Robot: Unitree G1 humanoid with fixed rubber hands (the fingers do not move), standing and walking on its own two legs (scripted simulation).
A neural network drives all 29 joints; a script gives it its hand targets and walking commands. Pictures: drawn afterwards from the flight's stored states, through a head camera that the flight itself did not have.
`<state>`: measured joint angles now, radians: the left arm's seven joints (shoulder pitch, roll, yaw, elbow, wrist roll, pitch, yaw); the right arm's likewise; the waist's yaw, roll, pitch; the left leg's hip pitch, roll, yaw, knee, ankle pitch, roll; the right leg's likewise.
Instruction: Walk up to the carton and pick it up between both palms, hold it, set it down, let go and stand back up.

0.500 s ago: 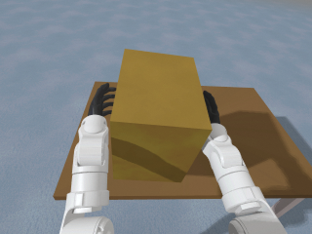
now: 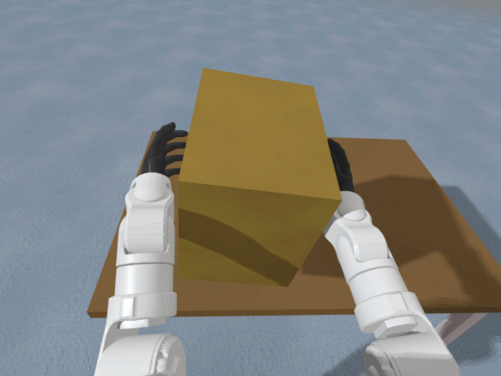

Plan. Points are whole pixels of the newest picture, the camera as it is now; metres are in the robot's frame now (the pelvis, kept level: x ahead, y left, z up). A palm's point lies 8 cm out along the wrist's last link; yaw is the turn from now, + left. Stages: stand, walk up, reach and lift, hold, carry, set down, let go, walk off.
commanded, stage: hold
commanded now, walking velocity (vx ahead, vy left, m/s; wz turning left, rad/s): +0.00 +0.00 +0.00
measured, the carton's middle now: (247, 181) +0.41 +0.01 +0.14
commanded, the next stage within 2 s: none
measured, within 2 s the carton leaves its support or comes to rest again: neither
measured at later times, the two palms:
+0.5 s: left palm (149, 177) +0.35 +0.15 +0.19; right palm (337, 190) +0.35 -0.13 +0.17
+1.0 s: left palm (151, 175) +0.35 +0.15 +0.19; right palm (340, 188) +0.35 -0.13 +0.17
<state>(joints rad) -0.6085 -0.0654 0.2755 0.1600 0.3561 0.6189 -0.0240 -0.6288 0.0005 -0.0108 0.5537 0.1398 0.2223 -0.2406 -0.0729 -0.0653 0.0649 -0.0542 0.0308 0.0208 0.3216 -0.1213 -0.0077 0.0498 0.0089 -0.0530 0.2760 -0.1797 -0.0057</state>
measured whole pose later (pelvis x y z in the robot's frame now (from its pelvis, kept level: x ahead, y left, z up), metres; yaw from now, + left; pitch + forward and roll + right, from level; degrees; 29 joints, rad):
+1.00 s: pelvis +0.00 +0.00 +0.00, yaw +1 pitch -11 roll -1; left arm -0.56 -0.08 0.27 0.00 0.38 0.72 -0.05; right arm -0.59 0.00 0.03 0.46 0.17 0.27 -0.25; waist -0.09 -0.08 0.09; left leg -0.01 0.03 0.01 0.32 -0.13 -0.01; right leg 0.10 0.01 -0.06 0.27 -0.19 -0.01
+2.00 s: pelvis +0.00 +0.00 +0.00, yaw +1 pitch -11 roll -1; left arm -0.56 -0.08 0.27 -0.01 0.39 0.73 -0.06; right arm -0.59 0.01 0.02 0.46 0.15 0.25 -0.24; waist -0.09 -0.08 0.10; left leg -0.01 0.03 0.01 0.32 -0.12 -0.01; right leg 0.10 0.01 -0.06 0.27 -0.18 -0.01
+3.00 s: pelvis +0.00 +0.00 +0.00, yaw +0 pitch -11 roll -1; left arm -0.56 -0.08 0.27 -0.01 0.40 0.73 -0.06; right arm -0.59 0.01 0.01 0.46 0.15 0.24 -0.24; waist -0.09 -0.08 0.10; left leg 0.00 0.03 0.01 0.32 -0.12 -0.01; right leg 0.10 0.01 -0.06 0.27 -0.18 -0.01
